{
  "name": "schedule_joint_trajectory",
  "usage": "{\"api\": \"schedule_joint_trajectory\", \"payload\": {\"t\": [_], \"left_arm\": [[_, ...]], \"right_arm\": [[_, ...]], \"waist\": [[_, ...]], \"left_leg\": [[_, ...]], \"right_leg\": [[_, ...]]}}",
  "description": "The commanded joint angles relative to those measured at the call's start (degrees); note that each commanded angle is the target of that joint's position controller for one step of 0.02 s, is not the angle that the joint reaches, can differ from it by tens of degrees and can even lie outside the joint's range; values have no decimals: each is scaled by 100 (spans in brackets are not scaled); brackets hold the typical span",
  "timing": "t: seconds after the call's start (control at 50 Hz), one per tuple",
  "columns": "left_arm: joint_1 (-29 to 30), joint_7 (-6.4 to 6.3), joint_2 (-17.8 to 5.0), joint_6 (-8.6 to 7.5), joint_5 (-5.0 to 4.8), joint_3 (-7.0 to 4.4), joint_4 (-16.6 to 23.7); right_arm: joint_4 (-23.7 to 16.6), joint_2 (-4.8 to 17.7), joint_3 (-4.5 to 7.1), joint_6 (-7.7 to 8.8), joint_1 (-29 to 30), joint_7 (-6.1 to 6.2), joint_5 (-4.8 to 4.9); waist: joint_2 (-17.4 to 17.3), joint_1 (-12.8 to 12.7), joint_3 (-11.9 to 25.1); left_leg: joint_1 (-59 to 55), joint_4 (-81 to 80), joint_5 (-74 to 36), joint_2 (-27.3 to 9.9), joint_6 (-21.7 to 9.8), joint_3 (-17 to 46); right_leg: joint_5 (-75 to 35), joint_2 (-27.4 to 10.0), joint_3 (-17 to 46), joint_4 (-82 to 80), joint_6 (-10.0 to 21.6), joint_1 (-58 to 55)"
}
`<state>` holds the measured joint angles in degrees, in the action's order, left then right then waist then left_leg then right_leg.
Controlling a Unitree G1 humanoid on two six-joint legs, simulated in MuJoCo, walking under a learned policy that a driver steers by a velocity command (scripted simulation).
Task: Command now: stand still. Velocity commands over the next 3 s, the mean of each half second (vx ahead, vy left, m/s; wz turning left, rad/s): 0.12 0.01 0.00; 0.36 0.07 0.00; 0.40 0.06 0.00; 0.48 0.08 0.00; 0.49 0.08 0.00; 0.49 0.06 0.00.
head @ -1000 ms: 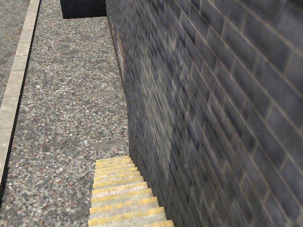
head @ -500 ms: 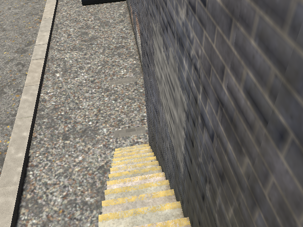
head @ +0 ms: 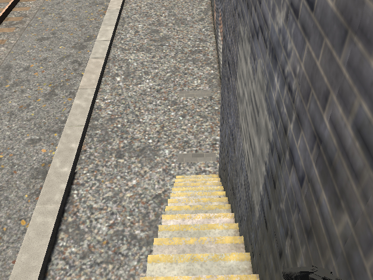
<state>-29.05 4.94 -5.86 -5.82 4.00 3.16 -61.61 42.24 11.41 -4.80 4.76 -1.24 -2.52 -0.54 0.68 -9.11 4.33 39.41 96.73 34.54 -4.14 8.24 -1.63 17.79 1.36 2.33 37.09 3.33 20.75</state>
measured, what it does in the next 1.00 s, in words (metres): walks ahead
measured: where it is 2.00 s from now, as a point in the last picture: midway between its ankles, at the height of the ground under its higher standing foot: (193, 279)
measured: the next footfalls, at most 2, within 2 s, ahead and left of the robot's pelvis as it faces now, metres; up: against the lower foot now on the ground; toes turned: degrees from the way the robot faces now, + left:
right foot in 1.16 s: +0.51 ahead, +0.06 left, -0.41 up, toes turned -3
left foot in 1.48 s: +0.71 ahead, +0.35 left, -0.62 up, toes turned +2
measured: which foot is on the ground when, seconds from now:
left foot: down 0.00-1.00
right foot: down 0.00-0.80, up 0.82-1.00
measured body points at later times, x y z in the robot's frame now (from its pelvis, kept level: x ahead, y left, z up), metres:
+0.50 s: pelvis +0.02 +0.05 +0.01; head -0.02 +0.04 +0.46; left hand +0.03 +0.27 -0.13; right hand +0.12 -0.17 -0.12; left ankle -0.05 +0.16 -0.54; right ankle +0.01 -0.08 -0.73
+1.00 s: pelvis +0.26 +0.11 -0.07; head +0.28 +0.09 +0.38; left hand +0.24 +0.40 -0.18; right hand +0.19 -0.16 -0.21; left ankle -0.04 +0.18 -0.63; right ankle +0.43 +0.03 -0.75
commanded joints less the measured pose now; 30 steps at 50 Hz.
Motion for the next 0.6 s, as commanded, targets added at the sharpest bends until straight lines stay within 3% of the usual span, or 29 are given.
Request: {"api": "schedule_joint_trajectory", "payload": {"t": [0.02, 0.04, 0.06, 0.08, 0.1, 0.12, 0.14, 0.16, 0.18, 0.2, 0.22, 0.24, 0.26, 0.28, 0.3, 0.32, 0.34, 0.36, 0.38, 0.4, 0.42, 0.44, 0.46, 0.48, 0.5, 0.52, 0.54, 0.56, 0.6], "left_arm": [[-165, 38, -719, -28, 30, -131, 88], [-234, 29, -679, -36, 59, -131, 33], [539, -12, -484, -113, -12, 15, 327], [864, 33, -396, -128, -69, 77, 407], [359, 128, -574, -71, -91, 39, 180], [433, 148, -828, -89, -79, -14, 201], [509, 151, -813, -114, -44, -12, 218], [483, 134, -665, -122, -8, 28, 197], [509, 141, -612, -123, -36, 43, 233], [1086, 45, -646, -163, -119, 36, 486], [668, 136, -673, -84, -149, 20, 344], [714, 128, -802, -63, -131, -13, 308], [763, 100, -898, -96, -178, -58, 535], [-127, -594, -909, 23, -833, -304, 67], [640, -63, -436, -77, -2, 72, 564], [1197, 86, -560, -61, -20, 14, 769], [806, 166, -729, -1, -34, 6, 749], [361, 181, -653, 10, -157, -24, 690], [236, 173, -755, 4, -56, -86, 654], [114, 127, -680, -59, -28, -91, 693], [80, 101, -532, -108, -41, -43, 732], [384, 20, -770, -134, -18, -148, 790], [-68, -588, -1133, 64, -845, -318, 435], [-78, -793, -1089, 183, -766, -242, 535], [-107, -876, -1149, 257, -659, -253, 638], [-59, -894, -1254, 288, -618, -305, 717], [-164, -878, -1302, 266, -587, -346, 699], [-280, -908, -1170, 264, -609, -317, 671], [-616, -977, -1256, 191, -559, -344, 595]], "right_arm": [[-411, 397, 86, 85, 17, -16, 2], [-402, 429, 98, 92, 12, 6, 20], [145, 412, 135, 16, -975, 85, -117], [305, 269, 87, -5, -1373, 54, -67], [-135, -11, -128, 44, -824, -67, 120], [-134, 187, -74, 69, -945, -18, 33], [-109, 300, -47, 98, -993, 33, 6], [-129, 223, -101, 122, -919, 37, 51], [-137, 119, -172, 140, -920, 29, 77], [270, 274, -39, 75, -1629, 97, -56], [-74, 96, -222, 105, -1027, -37, 168], [-32, 281, -170, 93, -1096, -55, 127], [64, 59, -217, 103, -1454, -44, 56], [-80, 597, 371, -377, -776, 196, -49], [319, 172, -16, -10, -1513, 67, 19], [599, -212, -72, 91, -1968, 50, 178], [173, -39, -217, 160, -1107, 53, 235], [112, 124, -192, 196, -1083, 83, 121], [65, 421, -122, 248, -1051, 139, 6], [24, 347, -151, 262, -1018, 209, 24], [-31, 238, -207, 290, -951, 235, 32], [237, 436, -61, 234, -1366, 340, -176], [-192, 870, 349, -295, -610, 231, -289], [-268, 801, 379, -530, -294, 204, -160], [-258, 633, 388, -668, -229, 154, -72], [-228, 585, 410, -723, -250, 105, -52], [-246, 505, 410, -769, -263, 101, -92], [-237, 576, 456, -750, -143, 190, -68], [-310, 467, 459, -787, 31, 221, -117]], "waist": [[536, 308, -237], [461, 259, -188], [3, 639, -192], [-8, 831, -381], [587, 646, -804], [745, 591, -632], [509, 574, -430], [319, 510, -340], [234, 470, -278], [-157, 673, -98], [93, 505, -733], [332, 495, -736], [411, 574, -727], [1028, 295, 37], [-251, 440, -834], [-358, 733, -1128], [-359, 464, -1333], [144, 289, -976], [157, 292, -876], [249, 207, -607], [188, 195, -463], [-123, 323, -367], [75, 461, -484], [-48, 346, -682], [41, 354, -956], [176, 382, -1147], [423, 376, -1237], [327, 352, -1338], [526, 278, -1329]], "left_leg": [[792, -472, 714, -86, 105, 332], [917, -505, 751, -128, 102, 404], [316, -997, -878, -423, 239, 583], [-313, -1100, -1147, -378, 274, 406], [35, -306, 270, -94, 200, 200], [160, -3, 490, -145, 203, 291], [335, -135, 450, -254, 198, 492], [570, -440, 359, -377, 184, 648], [636, -674, 394, -431, 184, 722], [-40, -1537, -669, -536, 239, 600], [161, -1108, 494, -142, 163, 420], [251, -858, 584, -126, 128, 357], [386, -1471, 260, -147, -76, 406], [-98, -1636, 883, 149, -628, 426], [690, -1961, -326, -387, -70, 344], [149, -2509, -965, -413, -102, 225], [824, -2148, 117, -254, -357, 587], [1171, -1980, -72, -306, -425, 481], [1390, -1723, 79, -264, -452, 343], [1565, -1597, 212, -250, -357, 285], [1681, -1656, 128, -333, -289, 368], [1190, -2252, -126, -356, -176, 271], [563, -3102, 68, -15, -717, 418], [443, -3346, 156, 144, -800, 354], [557, -3345, 222, 335, -865, 215], [602, -3242, 182, 451, -913, 116], [668, -3131, 160, 511, -944, 72], [729, -3485, -174, 565, -948, 99], [872, -3496, -288, 757, -917, 69]], "right_leg": [[-3620, -1117, 1223, -589, 427, -679], [-3561, -1188, 1275, -528, 464, -806], [-2829, -1116, 1150, -396, 591, -309], [-2040, -950, 883, -652, 423, 527], [-2214, -1037, 1121, -1424, 286, 665], [-2428, -1117, 1177, -1247, 355, 343], [-2698, -1241, 1191, -1016, 421, 26], [-2859, -1368, 1222, -904, 432, -284], [-2866, -1403, 1200, -923, 408, -468], [-1517, -1075, 656, -717, 344, -189], [-1083, -942, 662, -1394, 88, 305], [-1010, -943, 637, -1404, 117, 192], [-1123, -827, 490, -1376, 91, -136], [-3422, -1733, 159, -909, 673, -1038], [-1080, -1058, 531, -1241, 370, -730], [-328, -853, 293, -1463, 324, -45], [-849, -747, 406, -1621, 215, -251], [-1570, -814, 542, -1476, 285, -1118], [-1698, -929, 611, -1336, 478, -1269], [-2008, -1026, 785, -1286, 569, -1685], [-2288, -1125, 964, -1211, 590, -1938], [-1361, -1091, 764, -1201, 734, -1636], [-1877, -1552, 555, -1046, 798, -1417], [-1667, -1390, 479, -1062, 614, -1172], [-1400, -1336, 459, -1163, 497, -1179], [-1271, -1330, 474, -1281, 445, -1136], [-1446, -1358, 512, -1321, 420, -1258], [-1664, -1326, 558, -1240, 436, -1422], [-1790, -1424, 669, -1211, 451, -1803]]}}
Over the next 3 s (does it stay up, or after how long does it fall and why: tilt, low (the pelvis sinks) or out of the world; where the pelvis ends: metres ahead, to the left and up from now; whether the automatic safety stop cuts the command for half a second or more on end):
stays up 1.30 0.29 -1.08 its command is cut before an obstacle after 0.2 s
